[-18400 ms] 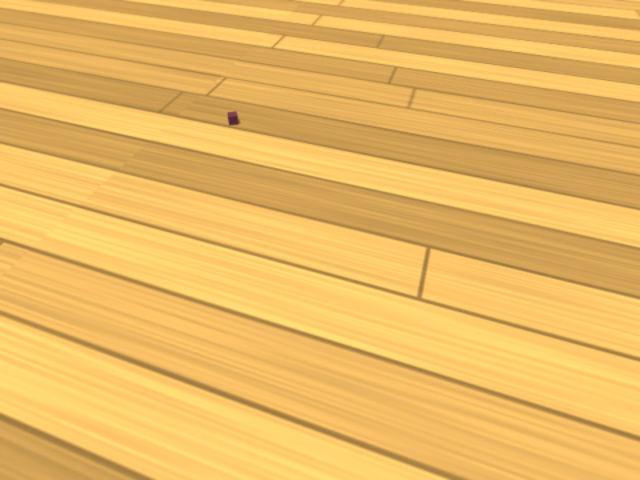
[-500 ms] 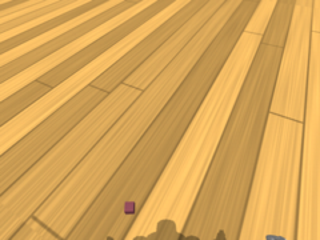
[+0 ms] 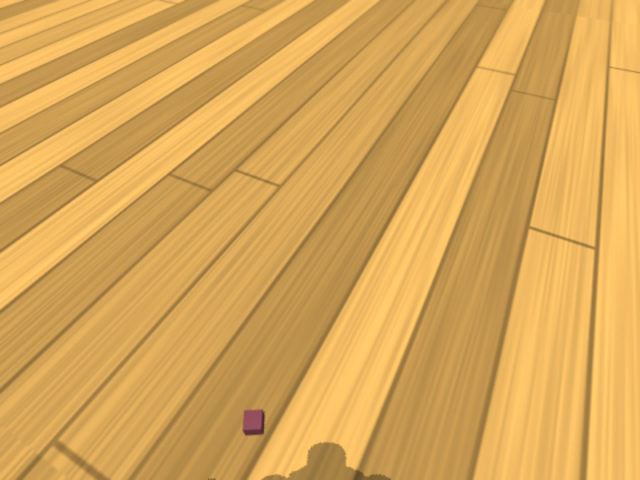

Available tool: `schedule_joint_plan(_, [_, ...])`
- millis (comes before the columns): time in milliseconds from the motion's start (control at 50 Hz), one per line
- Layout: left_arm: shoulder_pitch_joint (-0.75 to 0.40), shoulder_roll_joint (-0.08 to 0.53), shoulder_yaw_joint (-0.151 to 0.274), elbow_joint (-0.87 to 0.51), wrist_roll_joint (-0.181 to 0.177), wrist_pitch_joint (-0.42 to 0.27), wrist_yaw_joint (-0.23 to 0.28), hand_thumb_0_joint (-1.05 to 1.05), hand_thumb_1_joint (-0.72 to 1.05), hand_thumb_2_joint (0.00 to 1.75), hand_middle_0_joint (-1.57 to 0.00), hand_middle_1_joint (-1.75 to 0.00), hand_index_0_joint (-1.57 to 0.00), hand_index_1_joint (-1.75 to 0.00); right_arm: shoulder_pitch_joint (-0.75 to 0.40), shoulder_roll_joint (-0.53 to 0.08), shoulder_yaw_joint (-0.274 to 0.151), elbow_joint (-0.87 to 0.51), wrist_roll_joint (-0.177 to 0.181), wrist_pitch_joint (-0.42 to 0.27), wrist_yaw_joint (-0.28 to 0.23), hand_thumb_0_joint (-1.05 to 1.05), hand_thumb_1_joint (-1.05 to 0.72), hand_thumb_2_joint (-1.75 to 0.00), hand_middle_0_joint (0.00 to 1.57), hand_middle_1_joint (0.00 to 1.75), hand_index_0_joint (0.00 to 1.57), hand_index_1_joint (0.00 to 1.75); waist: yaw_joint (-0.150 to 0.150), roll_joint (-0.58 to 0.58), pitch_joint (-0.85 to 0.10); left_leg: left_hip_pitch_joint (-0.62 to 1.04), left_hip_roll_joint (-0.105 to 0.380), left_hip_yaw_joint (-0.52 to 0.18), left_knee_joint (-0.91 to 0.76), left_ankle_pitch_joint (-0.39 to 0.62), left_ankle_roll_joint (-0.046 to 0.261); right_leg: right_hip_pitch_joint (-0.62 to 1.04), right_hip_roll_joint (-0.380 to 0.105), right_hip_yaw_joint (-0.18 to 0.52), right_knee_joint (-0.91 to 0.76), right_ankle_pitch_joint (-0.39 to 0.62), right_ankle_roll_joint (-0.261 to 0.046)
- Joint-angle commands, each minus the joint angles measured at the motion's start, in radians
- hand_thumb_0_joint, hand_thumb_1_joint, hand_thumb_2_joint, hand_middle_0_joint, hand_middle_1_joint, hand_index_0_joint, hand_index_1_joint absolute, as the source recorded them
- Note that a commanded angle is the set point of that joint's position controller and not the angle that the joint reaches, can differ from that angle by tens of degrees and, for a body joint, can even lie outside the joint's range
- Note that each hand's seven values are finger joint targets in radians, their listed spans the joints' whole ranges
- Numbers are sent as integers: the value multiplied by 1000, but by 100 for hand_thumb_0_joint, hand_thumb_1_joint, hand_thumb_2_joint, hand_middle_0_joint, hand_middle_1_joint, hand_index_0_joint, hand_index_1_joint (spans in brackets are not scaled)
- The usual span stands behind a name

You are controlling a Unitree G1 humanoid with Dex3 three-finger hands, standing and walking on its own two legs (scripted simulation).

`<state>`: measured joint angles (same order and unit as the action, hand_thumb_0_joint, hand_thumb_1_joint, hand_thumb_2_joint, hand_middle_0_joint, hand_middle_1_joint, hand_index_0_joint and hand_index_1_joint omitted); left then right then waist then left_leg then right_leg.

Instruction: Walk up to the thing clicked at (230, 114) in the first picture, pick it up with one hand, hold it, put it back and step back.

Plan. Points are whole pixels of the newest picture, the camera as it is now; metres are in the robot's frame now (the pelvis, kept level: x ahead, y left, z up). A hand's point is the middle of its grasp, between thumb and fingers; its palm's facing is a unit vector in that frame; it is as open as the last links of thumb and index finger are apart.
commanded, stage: walk up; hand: left
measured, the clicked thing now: (253, 422) +0.42 +0.21 -0.76
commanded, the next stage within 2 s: stand in 0.26 s
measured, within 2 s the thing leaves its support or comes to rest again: neither
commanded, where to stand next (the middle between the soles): +0.07 -0.03 m, yaw +2 degrees
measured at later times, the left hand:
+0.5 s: hand out of the picture +0.09 +0.25 -0.16, palm faces +0.00 -0.94 -0.33, open 7.4 cm
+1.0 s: hand out of the picture +0.08 +0.24 -0.15, palm faces -0.01 -0.94 -0.35, open 7.4 cm
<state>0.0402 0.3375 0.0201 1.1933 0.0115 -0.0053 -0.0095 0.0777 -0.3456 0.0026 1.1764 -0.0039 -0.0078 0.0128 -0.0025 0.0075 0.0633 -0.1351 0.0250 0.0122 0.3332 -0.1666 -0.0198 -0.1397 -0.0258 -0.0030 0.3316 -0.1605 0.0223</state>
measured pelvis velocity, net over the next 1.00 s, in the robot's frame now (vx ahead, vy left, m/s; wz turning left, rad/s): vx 0.01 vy -0.01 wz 0.02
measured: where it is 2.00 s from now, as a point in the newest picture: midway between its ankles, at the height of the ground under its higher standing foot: outside the picture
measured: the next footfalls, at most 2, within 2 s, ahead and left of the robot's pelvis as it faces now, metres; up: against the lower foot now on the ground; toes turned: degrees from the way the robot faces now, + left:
none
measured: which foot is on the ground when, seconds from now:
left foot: down 0.00-1.00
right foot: down 0.00-1.00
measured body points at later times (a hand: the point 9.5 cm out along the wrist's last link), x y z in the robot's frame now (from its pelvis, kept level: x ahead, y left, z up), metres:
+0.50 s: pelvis +0.01 +0.00 +0.00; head +0.02 +0.00 +0.45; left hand +0.09 +0.30 -0.13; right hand +0.10 -0.30 -0.13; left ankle +0.01 +0.13 -0.75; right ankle +0.01 -0.13 -0.75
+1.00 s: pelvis +0.01 -0.01 +0.00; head +0.02 -0.02 +0.45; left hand +0.08 +0.29 -0.13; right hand +0.09 -0.31 -0.14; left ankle +0.01 +0.13 -0.75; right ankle +0.01 -0.13 -0.75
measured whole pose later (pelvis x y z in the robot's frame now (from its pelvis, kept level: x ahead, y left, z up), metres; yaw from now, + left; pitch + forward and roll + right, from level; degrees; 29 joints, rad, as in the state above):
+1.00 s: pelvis +0.01 -0.01 +0.00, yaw +1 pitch -2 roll +0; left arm 0.10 0.34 0.00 1.14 0.01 -0.01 -0.01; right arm 0.09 -0.36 0.00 1.14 -0.01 0.00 0.02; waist 0.00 0.01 0.05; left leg -0.11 0.03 -0.01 0.31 -0.16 -0.03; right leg -0.12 -0.02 -0.02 0.33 -0.18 0.01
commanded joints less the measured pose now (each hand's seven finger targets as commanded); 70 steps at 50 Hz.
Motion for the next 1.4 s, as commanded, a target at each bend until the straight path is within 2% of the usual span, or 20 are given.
schedule_joint_plan(0, [-66,210,37,-67,-7,-20,12,0,90,90,-20,-30,-20,-30,-62,-210,-41,-65,1,-26,-18,0,-90,-90,20,30,20,30,-2,-12,-115,-6,104,-85,-62,87,25,55,-103,76,-44,100,-25])
schedule_joint_plan(60, [-54,208,38,-68,-6,-18,12,0,90,90,-20,-30,-20,-30,-61,-207,-41,-66,1,-25,-18,0,-90,-90,20,30,20,30,1,-7,-109,0,108,-86,-62,84,25,47,-101,72,-47,77,-28])
schedule_joint_plan(220, [-54,207,37,-75,-5,-19,14,0,90,90,-20,-30,-20,-30,-49,-207,-43,-67,0,-23,-18,0,-90,-90,20,30,20,30,-3,-5,-105,-2,105,-90,-67,85,27,53,-102,72,-48,92,-26])
schedule_joint_plan(260, [-28,217,38,-83,-2,-22,14,0,90,90,-20,-30,-20,-30,-55,-212,-45,-79,-16,-27,-19,0,-90,-90,20,30,20,30,0,11,-103,9,109,-96,-67,121,24,50,-108,74,-40,105,-29])
schedule_joint_plan(380, [-21,209,33,-98,-3,-25,12,0,90,90,-20,-30,-20,-30,-48,-211,-44,-86,-11,-28,-17,0,-90,-90,20,30,20,30,-6,3,-97,8,106,-100,-75,112,23,47,-106,68,-49,95,-26])
schedule_joint_plan(460, [-17,219,35,-108,-4,-25,13,0,90,90,-20,-30,-20,-30,-58,-218,-47,-95,-10,-28,-17,0,-90,-90,20,30,20,30,-4,-2,-119,47,112,-98,-64,147,25,47,-111,70,-38,119,-32])
schedule_joint_plan(540, [-8,215,29,-111,-3,-25,11,0,90,90,-20,-30,-20,-30,-49,-211,-43,-92,-8,-26,-16,0,-90,-90,20,30,20,30,-7,-8,-93,38,106,-96,-66,107,21,26,-108,70,-54,92,-29])
schedule_joint_plan(620, [-3,220,29,-114,-4,-26,14,0,90,90,-20,-30,-20,-30,-51,-217,-44,-93,-8,-24,-15,0,-90,-90,20,30,20,30,-4,-9,-100,32,110,-99,-65,121,25,47,-110,70,-50,109,-31])
schedule_joint_plan(760, [6,225,25,-115,-5,-25,13,0,90,90,-20,-30,-20,-30,-47,-214,-41,-90,-8,-21,-13,0,-90,-90,20,30,20,30,-5,-15,-77,34,104,-97,-70,70,20,8,-107,75,-65,51,-34])
schedule_joint_plan(860, [13,229,25,-118,-2,-26,15,0,90,90,-20,-30,-20,-30,-44,-215,-41,-92,-8,-19,-11,0,-90,-90,20,30,20,30,-3,-16,-87,30,105,-96,-67,71,24,22,-108,74,-62,66,-34])
schedule_joint_plan(880, [14,229,24,-116,-4,-27,15,0,90,90,-20,-30,-20,-30,-41,-217,-42,-87,-6,-19,-12,0,-90,-90,20,30,20,30,-2,-20,-75,24,103,-100,-71,57,22,14,-105,76,-66,40,-31])
schedule_joint_plan(1040, [19,234,24,-122,-4,-29,16,0,90,90,-20,-30,-20,-30,-36,-217,-41,-92,-8,-19,-12,0,-90,-90,20,30,20,30,-3,-12,-95,40,106,-94,-60,105,23,28,-109,77,-60,102,-36])
schedule_joint_plan(1060, [26,227,22,-120,-5,-29,15,0,90,90,-20,-30,-20,-30,-34,-217,-39,-91,-6,-19,-12,0,-90,-90,20,30,20,30,0,-12,-90,36,107,-95,-56,84,24,28,-107,77,-66,86,-33])
schedule_joint_plan(1100, [19,231,23,-123,-3,-30,16,0,90,90,-20,-30,-20,-30,-29,-218,-41,-91,-7,-19,-13,0,-90,-90,20,30,20,30,-5,-12,-107,49,110,-93,-52,115,25,38,-112,78,-60,121,-36])
schedule_joint_plan(1140, [12,231,24,-127,-3,-28,16,0,90,90,-20,-30,-20,-30,-19,-218,-38,-89,-9,-19,-14,0,-90,-90,20,30,20,30,-6,-5,-89,24,106,-90,-63,98,22,39,-110,79,-62,111,-35])
schedule_joint_plan(1200, [26,229,24,-121,-4,-25,16,0,90,90,-20,-30,-20,-30,-30,-219,-38,-90,-7,-21,-16,0,-90,-90,20,30,20,30,3,3,-107,42,115,-92,-59,141,24,58,-111,73,-46,147,-38])
schedule_joint_plan(1280, [22,223,22,-121,-3,-24,15,0,90,90,-20,-30,-20,-30,-21,-219,-37,-92,-6,-21,-17,0,-90,-90,20,30,20,30,0,-1,-86,35,110,-90,-69,127,20,40,-105,70,-53,122,-37])
schedule_joint_plan(1320, [22,235,25,-124,-5,-27,14,0,90,90,-20,-30,-20,-30,-19,-220,-38,-92,-6,-22,-17,0,-90,-90,20,30,20,30,1,-8,-109,57,115,-88,-64,147,21,52,-110,74,-46,141,-41])
schedule_joint_plan(1380, [15,228,24,-124,-5,-23,15,0,90,90,-20,-30,-20,-30,-19,-222,-37,-94,-8,-22,-18,0,-90,-90,20,30,20,30,0,-1,-83,31,112,-88,-70,113,21,43,-108,75,-52,107,-40])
